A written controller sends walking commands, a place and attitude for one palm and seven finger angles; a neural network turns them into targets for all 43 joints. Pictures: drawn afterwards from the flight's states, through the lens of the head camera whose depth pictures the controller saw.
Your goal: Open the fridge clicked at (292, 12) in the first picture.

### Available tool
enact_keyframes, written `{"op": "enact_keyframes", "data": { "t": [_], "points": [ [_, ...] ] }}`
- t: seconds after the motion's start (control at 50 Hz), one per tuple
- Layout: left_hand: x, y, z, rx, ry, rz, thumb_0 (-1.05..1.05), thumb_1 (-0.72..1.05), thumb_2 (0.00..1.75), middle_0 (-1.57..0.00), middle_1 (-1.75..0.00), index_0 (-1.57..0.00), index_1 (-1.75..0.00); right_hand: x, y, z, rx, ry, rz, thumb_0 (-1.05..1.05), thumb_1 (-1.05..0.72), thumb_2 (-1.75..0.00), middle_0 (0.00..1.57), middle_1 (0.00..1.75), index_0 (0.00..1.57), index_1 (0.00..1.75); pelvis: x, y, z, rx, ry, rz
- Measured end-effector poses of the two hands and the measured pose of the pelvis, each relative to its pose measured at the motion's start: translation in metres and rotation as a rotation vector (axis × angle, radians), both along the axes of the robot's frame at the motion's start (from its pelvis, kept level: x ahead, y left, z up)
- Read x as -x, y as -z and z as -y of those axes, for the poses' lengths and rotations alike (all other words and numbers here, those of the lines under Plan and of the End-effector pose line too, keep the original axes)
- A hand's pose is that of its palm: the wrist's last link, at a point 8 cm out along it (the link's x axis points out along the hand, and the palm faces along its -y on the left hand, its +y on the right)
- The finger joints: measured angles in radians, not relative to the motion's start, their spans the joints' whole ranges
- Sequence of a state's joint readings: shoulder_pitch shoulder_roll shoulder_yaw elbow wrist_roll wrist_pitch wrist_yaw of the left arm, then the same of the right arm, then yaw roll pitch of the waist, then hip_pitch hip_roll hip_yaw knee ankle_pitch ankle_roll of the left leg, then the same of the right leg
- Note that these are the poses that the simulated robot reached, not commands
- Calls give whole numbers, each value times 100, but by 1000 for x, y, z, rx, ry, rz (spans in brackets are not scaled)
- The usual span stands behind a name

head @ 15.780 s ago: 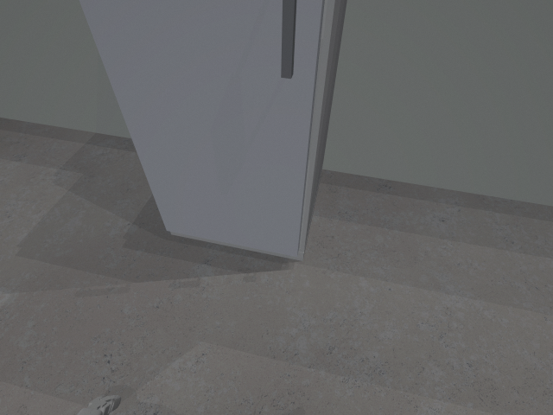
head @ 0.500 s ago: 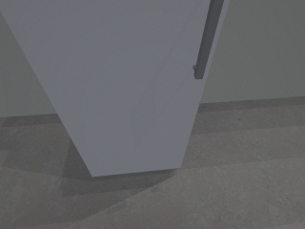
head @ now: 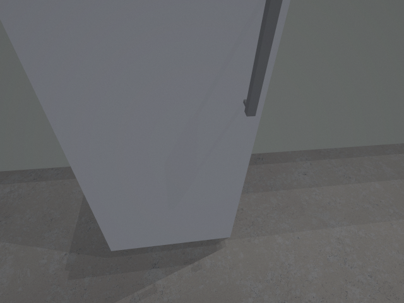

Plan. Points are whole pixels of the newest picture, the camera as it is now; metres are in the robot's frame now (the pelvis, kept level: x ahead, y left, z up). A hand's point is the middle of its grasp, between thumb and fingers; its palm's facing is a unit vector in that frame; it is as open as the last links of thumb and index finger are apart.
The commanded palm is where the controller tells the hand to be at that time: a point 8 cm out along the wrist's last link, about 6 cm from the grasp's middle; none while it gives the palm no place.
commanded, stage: look again from close up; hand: right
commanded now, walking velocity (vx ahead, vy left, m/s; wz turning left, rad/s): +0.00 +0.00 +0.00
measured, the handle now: (257, 60) +0.58 -0.09 +0.25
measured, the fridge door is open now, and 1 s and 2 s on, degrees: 0 0 0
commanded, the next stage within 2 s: none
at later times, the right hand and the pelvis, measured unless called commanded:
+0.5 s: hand out of the picture +0.01 -0.19 -0.17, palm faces +0.02 +0.97 -0.23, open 7.4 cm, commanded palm none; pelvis -0.01 +0.01 +0.00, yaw -1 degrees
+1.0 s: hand out of the picture +0.00 -0.17 -0.17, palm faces +0.04 +0.98 -0.20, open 7.3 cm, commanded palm none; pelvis -0.01 +0.01 +0.00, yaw -1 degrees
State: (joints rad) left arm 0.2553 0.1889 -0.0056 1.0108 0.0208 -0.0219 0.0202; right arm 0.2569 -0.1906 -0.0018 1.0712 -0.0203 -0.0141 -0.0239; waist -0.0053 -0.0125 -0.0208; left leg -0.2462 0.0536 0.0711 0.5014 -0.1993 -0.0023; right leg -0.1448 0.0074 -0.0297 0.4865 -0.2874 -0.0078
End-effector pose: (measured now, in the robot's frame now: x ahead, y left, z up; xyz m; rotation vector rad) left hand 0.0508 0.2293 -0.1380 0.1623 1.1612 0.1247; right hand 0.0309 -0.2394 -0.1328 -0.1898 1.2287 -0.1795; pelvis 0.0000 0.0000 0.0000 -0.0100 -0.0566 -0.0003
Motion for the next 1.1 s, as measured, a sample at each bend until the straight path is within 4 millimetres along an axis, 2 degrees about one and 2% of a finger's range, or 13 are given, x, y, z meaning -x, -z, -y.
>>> {"op": "enact_keyframes", "data": {
  "t": [0.1,0.32,0.44,0.56,0.88,1.1],
  "points": [
    [9,-1,-3,-5,8,-20,0,92,90,-20,-30,-20,-30,3,-2,2,2,-2,3,0,-91,-90,20,30,20,29,5,-1,0,2,2,-7],
    [53,-1,-16,-32,-12,-159,0,91,90,-20,-30,-20,-30,25,1,3,-2,9,-67,0,-91,-90,20,30,20,29,9,-3,-4,2,8,-13],
    [65,-2,-19,-35,-21,-198,0,91,90,-20,-30,-19,-30,30,3,0,-10,11,-90,0,-91,-90,20,30,20,29,10,-4,-5,1,10,-12],
    [65,-1,-15,-27,-19,-203,0,91,90,-20,-30,-19,-30,30,4,-5,-21,13,-92,0,-91,-90,20,30,20,29,10,-4,-7,0,11,-13],
    [49,2,-1,12,-10,-170,0,91,90,-20,-30,-20,-30,30,5,-18,-40,25,-90,0,-91,-90,20,30,20,29,7,-5,-9,0,10,-13],
    [54,2,-1,13,-16,-191,0,91,90,-20,-30,-19,-30,39,7,-25,-52,38,-110,0,-91,-90,20,30,20,29,7,-5,-11,0,10,-13]
  ]
}}
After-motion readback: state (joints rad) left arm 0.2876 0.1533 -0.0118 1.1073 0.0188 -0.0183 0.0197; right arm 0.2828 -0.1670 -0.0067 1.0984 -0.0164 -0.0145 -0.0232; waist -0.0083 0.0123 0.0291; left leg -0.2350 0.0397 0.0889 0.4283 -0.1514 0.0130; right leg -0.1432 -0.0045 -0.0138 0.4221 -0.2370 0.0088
